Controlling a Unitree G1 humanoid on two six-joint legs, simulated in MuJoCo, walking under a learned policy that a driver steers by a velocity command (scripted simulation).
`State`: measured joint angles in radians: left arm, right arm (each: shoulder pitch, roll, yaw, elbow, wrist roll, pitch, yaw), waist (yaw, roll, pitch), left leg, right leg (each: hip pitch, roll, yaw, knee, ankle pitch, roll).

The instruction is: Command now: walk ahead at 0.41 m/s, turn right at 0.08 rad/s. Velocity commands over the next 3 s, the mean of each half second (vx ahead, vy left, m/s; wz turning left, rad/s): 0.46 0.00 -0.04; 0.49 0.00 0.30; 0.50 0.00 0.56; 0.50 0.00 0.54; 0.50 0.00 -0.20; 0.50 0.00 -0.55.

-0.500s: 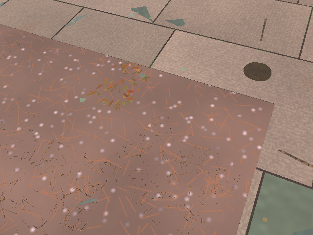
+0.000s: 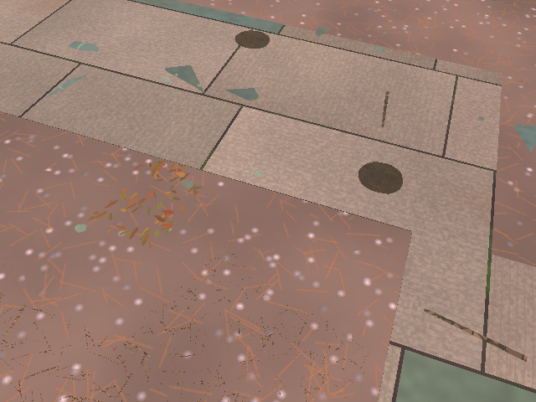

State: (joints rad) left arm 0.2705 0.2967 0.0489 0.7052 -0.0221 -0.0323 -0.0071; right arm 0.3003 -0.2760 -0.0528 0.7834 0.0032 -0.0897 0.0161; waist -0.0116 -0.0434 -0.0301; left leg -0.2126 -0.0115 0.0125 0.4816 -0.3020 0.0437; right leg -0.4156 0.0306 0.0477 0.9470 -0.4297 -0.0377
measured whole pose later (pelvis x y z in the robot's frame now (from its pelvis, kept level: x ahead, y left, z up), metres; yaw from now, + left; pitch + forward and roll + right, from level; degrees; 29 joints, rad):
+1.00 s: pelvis +0.54 +0.01 -0.01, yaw +12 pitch +2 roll +0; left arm 0.27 0.30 0.04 0.80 -0.01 -0.09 -0.01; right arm 0.18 -0.30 -0.06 0.65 0.02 -0.06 0.04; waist 0.01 0.00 0.06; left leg -0.44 -0.08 0.01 0.57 -0.16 0.09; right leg -0.31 -0.01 0.02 1.19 -0.43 -0.01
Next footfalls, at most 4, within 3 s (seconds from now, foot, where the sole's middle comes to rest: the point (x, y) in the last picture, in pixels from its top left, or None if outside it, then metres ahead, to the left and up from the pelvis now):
0.34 right None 0.34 -0.15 -0.78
0.90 left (225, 357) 0.65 0.10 -0.78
1.38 right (270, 259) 0.96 -0.03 -0.78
1.88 left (146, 234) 1.05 0.36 -0.78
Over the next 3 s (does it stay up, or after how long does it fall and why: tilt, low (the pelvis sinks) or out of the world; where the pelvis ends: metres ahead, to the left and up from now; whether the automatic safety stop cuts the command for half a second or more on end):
stays up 1.50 0.59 -0.01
